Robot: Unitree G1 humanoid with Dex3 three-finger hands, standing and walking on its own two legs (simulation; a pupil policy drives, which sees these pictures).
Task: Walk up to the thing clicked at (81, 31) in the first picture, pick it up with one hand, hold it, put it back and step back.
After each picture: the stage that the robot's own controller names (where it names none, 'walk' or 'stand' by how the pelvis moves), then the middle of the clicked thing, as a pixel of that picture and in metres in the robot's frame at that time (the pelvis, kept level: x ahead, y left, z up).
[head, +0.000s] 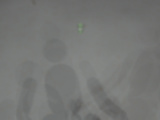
stand; (80, 28) +1.70 +0.03 -0.72
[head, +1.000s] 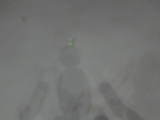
walk; (70, 43) +1.55 +0.25 -0.70
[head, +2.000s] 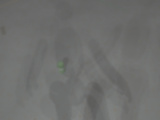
walk; (61, 67) +1.00 +0.30 -0.72
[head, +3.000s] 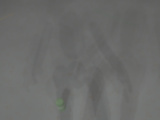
walk; (60, 104) +0.61 +0.28 -0.72
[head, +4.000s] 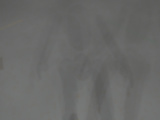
walk; out of the picture +0.38 +0.22 -0.72
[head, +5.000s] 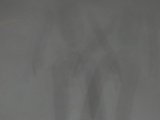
stand; out of the picture +0.29 +0.18 -0.72
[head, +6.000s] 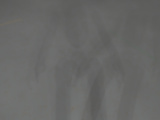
stand; out of the picture +0.28 +0.18 -0.72
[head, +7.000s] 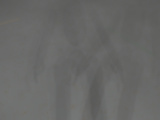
stand; out of the picture +0.29 +0.19 -0.72
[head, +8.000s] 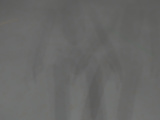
stand; out of the picture +0.28 +0.19 -0.73
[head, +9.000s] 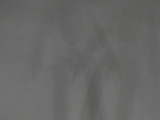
go down; out of the picture +0.27 +0.19 -0.73
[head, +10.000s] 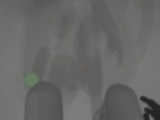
go down; (33, 81) +0.35 +0.21 -0.35
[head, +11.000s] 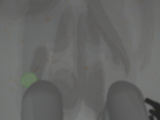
go down; (31, 81) +0.34 +0.22 -0.30
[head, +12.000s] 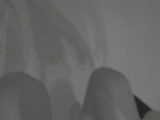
close in; out of the picture +0.33 +0.25 -0.22
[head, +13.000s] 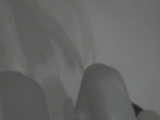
close; out of the picture +0.34 +0.25 -0.21
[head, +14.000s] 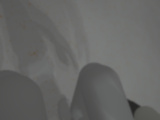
close; out of the picture +0.34 +0.26 -0.21
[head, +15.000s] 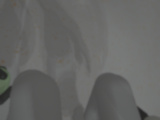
lift; out of the picture +0.29 +0.25 -0.16
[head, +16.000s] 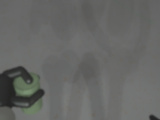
lift; (29, 94) +0.31 +0.18 +0.02
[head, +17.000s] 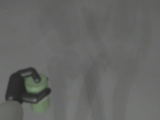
hold; (38, 93) +0.32 +0.16 +0.01
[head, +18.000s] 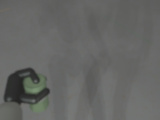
hold; (37, 93) +0.32 +0.17 +0.01
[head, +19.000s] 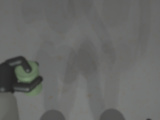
crouch; (30, 79) +0.36 +0.18 -0.06
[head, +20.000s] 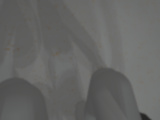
lower; out of the picture +0.37 +0.25 -0.19
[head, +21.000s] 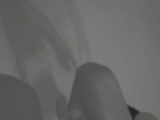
lower; out of the picture +0.38 +0.28 -0.22
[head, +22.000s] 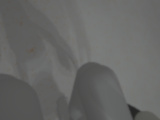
lower; out of the picture +0.38 +0.28 -0.22
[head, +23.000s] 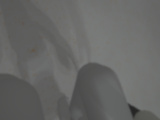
lower; out of the picture +0.37 +0.28 -0.22
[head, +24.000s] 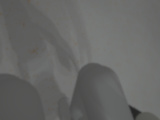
lower; out of the picture +0.37 +0.28 -0.22
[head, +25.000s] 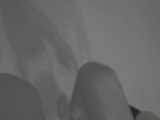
withdraw; out of the picture +0.36 +0.26 -0.22
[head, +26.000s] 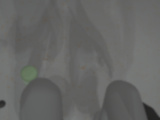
walk; (29, 76) +0.38 +0.22 -0.29
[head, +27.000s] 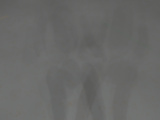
stand; out of the picture +0.30 +0.17 -0.65
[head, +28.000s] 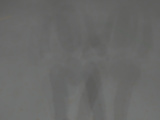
stand; out of the picture +0.32 +0.19 -0.66
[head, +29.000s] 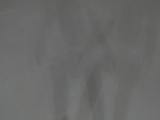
stand; out of the picture +0.32 +0.18 -0.68
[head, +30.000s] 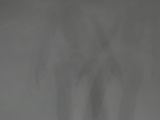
walk; out of the picture +0.33 +0.18 -0.72
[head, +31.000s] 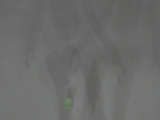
walk; (68, 104) +0.51 +0.15 -0.71
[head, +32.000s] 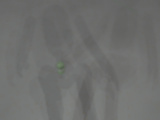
walk; (60, 68) +0.87 +0.15 -0.70
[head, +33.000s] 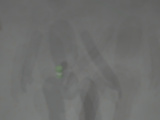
stand; (59, 71) +0.92 +0.22 -0.71
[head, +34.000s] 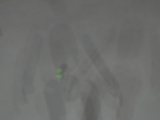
stand; (59, 74) +0.94 +0.25 -0.73
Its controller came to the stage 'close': yes
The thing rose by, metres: 0.71
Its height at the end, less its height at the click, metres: +0.00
